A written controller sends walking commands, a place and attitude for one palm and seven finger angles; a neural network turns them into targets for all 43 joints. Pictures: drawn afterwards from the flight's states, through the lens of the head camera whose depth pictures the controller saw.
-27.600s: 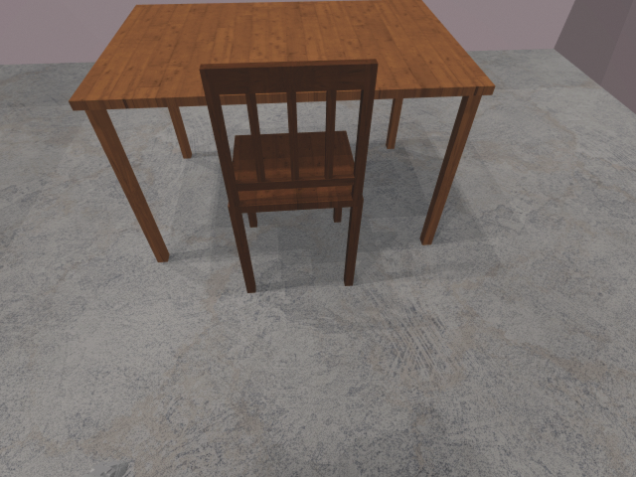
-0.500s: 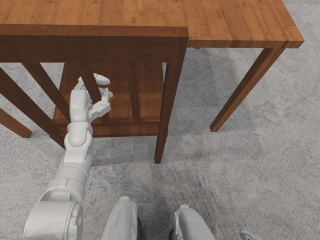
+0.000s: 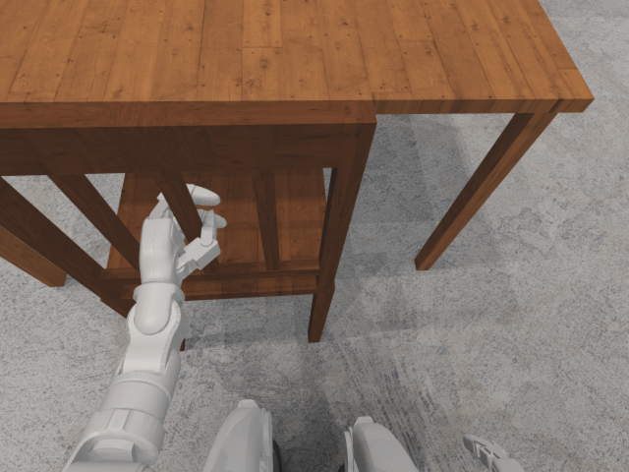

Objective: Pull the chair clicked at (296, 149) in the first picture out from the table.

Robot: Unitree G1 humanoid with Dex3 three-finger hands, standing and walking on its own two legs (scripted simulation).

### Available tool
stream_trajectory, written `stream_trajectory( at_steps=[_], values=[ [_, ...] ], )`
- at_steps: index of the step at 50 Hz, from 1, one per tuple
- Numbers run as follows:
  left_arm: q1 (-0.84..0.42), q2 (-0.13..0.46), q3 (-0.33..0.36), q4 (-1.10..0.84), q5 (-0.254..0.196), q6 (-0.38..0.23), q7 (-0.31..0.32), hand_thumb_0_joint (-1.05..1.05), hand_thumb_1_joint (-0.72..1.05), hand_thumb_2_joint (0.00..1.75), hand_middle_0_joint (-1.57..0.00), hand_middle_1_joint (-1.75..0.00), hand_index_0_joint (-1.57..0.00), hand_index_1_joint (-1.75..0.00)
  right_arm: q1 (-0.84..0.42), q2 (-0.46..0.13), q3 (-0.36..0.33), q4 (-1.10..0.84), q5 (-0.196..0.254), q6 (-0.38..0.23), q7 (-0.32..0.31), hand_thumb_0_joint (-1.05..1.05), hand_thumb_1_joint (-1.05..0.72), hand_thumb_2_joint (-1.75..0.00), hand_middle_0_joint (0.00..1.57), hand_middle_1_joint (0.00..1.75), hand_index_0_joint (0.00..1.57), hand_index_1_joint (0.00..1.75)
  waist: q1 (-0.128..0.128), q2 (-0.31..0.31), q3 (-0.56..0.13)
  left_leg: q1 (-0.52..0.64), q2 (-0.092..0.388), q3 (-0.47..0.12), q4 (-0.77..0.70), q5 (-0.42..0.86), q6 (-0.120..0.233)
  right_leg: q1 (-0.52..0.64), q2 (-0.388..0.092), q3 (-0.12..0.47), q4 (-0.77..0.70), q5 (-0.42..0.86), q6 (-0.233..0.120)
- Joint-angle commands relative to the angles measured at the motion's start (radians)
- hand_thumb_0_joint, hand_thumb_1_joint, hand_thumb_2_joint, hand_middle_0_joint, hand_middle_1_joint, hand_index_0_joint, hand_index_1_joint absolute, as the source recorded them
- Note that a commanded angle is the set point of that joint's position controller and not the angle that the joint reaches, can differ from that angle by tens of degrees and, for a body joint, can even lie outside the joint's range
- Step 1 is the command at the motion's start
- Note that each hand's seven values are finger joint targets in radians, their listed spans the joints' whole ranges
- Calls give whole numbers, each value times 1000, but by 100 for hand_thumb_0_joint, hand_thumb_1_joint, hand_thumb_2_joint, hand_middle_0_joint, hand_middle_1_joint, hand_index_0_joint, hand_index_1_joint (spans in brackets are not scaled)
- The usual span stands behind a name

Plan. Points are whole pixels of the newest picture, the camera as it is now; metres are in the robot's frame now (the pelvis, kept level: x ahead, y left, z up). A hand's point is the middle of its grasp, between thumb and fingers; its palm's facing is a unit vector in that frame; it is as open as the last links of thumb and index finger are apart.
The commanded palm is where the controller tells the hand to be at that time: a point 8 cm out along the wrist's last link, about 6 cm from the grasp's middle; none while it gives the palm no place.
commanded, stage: hook a spindle and tug to test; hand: left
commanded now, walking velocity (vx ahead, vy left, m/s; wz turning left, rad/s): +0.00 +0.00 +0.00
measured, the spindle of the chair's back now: (193, 228) +0.42 +0.16 +0.01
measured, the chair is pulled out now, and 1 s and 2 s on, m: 0.02 0.16 0.30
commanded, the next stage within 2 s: step backward, pulling the chair out in 0.08 s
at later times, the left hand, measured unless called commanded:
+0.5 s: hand (203, 265) +0.36 +0.13 +0.03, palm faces +0.02 -0.99 -0.11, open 5.1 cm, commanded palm +0.33 +0.18 +0.03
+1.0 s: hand (223, 350) +0.26 +0.10 +0.03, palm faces +0.03 -0.99 -0.14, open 5.2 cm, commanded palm +0.25 +0.16 +0.03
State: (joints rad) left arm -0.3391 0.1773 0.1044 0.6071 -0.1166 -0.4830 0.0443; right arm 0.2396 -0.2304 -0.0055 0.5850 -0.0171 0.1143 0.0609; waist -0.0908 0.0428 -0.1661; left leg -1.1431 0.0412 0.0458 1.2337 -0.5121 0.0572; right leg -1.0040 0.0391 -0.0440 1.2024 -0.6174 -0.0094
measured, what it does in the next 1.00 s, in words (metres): rises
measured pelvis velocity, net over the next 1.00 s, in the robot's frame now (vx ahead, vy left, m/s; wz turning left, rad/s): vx -0.07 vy -0.02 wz -0.01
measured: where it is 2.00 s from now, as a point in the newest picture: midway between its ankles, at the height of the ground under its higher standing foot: outside the picture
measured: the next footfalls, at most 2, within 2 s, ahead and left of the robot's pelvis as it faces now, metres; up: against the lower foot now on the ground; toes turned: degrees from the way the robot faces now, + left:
right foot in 1.54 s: -0.18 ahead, -0.18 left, +0.00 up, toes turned -3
left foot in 1.80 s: -0.13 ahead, +0.09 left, +0.00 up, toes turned +0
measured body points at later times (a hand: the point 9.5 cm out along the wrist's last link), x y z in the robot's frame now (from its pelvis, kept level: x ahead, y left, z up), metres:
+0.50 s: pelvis +0.00 +0.01 +0.08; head +0.08 +0.02 +0.53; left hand +0.35 +0.19 +0.04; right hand +0.10 -0.24 -0.03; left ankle +0.03 +0.08 -0.63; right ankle -0.03 -0.12 -0.63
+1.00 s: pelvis -0.07 -0.02 +0.10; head +0.00 -0.04 +0.54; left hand +0.25 +0.15 +0.04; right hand +0.02 -0.28 -0.04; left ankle +0.03 +0.08 -0.63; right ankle -0.03 -0.12 -0.63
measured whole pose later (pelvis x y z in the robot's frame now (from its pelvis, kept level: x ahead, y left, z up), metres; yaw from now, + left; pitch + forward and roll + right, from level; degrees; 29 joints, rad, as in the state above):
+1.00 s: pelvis -0.07 -0.02 +0.10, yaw +0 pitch +1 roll -2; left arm -0.35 0.12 0.01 0.97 -0.08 -0.27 0.10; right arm 0.21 -0.25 0.00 0.73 0.04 0.07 -0.11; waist -0.05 0.06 0.13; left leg -0.47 0.05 0.06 0.62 -0.25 0.01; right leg -0.36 0.04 -0.05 0.56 -0.23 -0.03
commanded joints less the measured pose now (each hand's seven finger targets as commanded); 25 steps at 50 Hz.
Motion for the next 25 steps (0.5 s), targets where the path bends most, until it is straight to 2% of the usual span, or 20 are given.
stream_trajectory(
  at_steps=[1, 4, 5, 8, 9, 10, 11, 12, 13, 14, 16, 18, 19, 20, 23, 24, 25],
  values=[
    [-104, 62, -18, -263, 6, -88, -21, 0, 90, 90, -50, -145, -50, -145, 63, -148, -60, -107, 3, -32, -9, 0, -90, -90, 20, 30, 20, 30, 15, 14, -446, 511, -5, -101, -113, 529, -40, 103, 3, -3, -128, 535, -19],
    [-156, 53, -31, -281, 11, -98, -13, 0, 90, 90, -50, -145, -50, -145, 59, -148, -63, -95, 0, -37, -13, 0, -90, -90, 20, 30, 20, 30, -3, 7, -433, 512, -1, -109, -102, 503, -41, 66, 1, -5, -124, 502, -15],
    [-175, 49, -42, -293, 14, -102, -12, 0, 90, 90, -50, -145, -50, -145, 59, -148, -62, -95, -2, -40, -15, 0, -90, -90, 20, 30, 20, 30, -8, 21, -430, 516, -2, -109, -98, 512, -40, 61, 0, -4, -121, 508, -17],
    [-150, 64, -21, -285, 17, -107, -8, 0, 90, 90, -50, -145, -50, -145, 49, -149, -62, -91, -4, -44, -17, 0, -90, -90, 20, 30, 20, 30, 4, 26, -442, 514, -6, -109, -94, 502, -43, 60, -1, -2, -118, 498, -18],
    [-190, 30, -63, -302, 19, -108, -10, 0, 90, 90, -50, -145, -50, -145, 45, -146, -61, -94, -3, -45, -17, 0, -90, -90, 20, 30, 20, 30, -11, 20, -437, 518, -4, -114, -97, 488, -42, 52, -2, -4, -120, 484, -17],
    [-343, 318, 73, -451, 95, 29, 61, 0, 90, 90, -50, -145, -50, -145, 108, -145, -53, -185, 52, 24, -57, 0, -90, -90, 20, 30, 20, 30, 42, 75, -645, 846, 8, -91, -300, 478, -25, 431, -50, 72, -309, 580, -29],
    [-407, 294, 41, -598, 90, 79, 82, 0, 90, 90, -50, -145, -50, -145, 117, -134, -58, -202, 66, 33, -89, 0, -90, -90, 20, 30, 20, 30, 28, 147, -678, 940, -7, -74, -336, 550, -16, 500, -54, 89, -364, 742, -13],
    [-354, 268, 25, -580, 87, 115, 93, 0, 90, 90, -50, -145, -50, -145, 116, -130, -52, -199, 69, 26, -106, 0, -90, -90, 20, 30, 20, 30, 23, 146, -642, 949, -7, -77, -343, 595, -14, 508, -61, 87, -372, 818, -4],
    [-275, 246, 16, -490, 93, 158, 98, 0, 90, 90, -50, -145, -50, -145, 86, -125, -41, -190, 69, 31, -118, 0, -90, -90, 20, 30, 20, 30, 23, 139, -580, 914, 3, -87, -361, 628, -14, 496, -67, 90, -373, 826, 3],
    [-218, 191, -27, -398, 93, 202, 96, 0, 90, 90, -50, -145, -50, -145, 62, -119, -32, -174, 69, 40, -129, 0, -90, -90, 20, 30, 20, 30, 17, 107, -484, 871, 20, -107, -398, 618, -15, 486, -70, 76, -386, 774, 6],
    [-170, 132, -77, -181, 95, 264, 93, 0, 90, 90, -50, -145, -50, -145, 60, -128, -20, -128, 75, 52, -145, 0, -90, -90, 20, 30, 20, 30, 16, -23, -294, 764, 39, -108, -446, 584, -2, 527, -85, 99, -462, 802, 39],
    [-221, 140, -80, -61, 93, 286, 85, 0, 90, 90, -50, -145, -50, -145, 61, -144, -21, -103, 75, 56, -159, 0, -90, -90, 20, 30, 20, 30, 18, -77, -230, 760, 67, -112, -501, 593, -2, 564, -99, 101, -507, 810, 51],
    [-257, 141, -80, -17, 88, 282, 82, 0, 90, 90, -50, -145, -50, -145, 57, -148, -20, -93, 73, 54, -164, 0, -90, -90, 20, 30, 20, 30, 20, -68, -219, 775, 78, -115, -525, 614, -2, 582, -107, 104, -526, 819, 55],
    [-301, 154, -77, 8, 95, 275, 82, 0, 90, 90, -50, -145, -50, -145, 57, -151, -22, -84, 72, 49, -170, 0, -90, -90, 20, 30, 20, 30, 23, -28, -213, 811, 87, -118, -548, 658, -4, 593, -109, 99, -536, 816, 49],
    [-299, 138, -84, 114, 86, 249, 62, 0, 90, 90, -50, -145, -50, -145, 48, -147, -26, -62, 64, 42, -174, 0, -90, -90, 20, 30, 20, 30, 34, 99, -200, 913, 132, -165, -606, 768, 8, 587, -93, 83, -550, 671, 34],
    [-288, 129, -90, 140, 83, 244, 56, 0, 90, 90, -50, -145, -50, -145, 46, -146, -29, -58, 63, 42, -173, 0, -90, -90, 20, 30, 20, 30, 36, 120, -191, 938, 145, -182, -623, 790, 13, 588, -85, 77, -554, 607, 28],
    [-295, 141, -82, 127, 85, 235, 52, 0, 90, 90, -50, -145, -50, -145, 39, -149, -34, -60, 60, 38, -172, 0, -90, -90, 20, 30, 20, 30, 41, 163, -205, 981, 159, -199, -639, 845, 16, 587, -80, 73, -551, 554, 20]
  ],
)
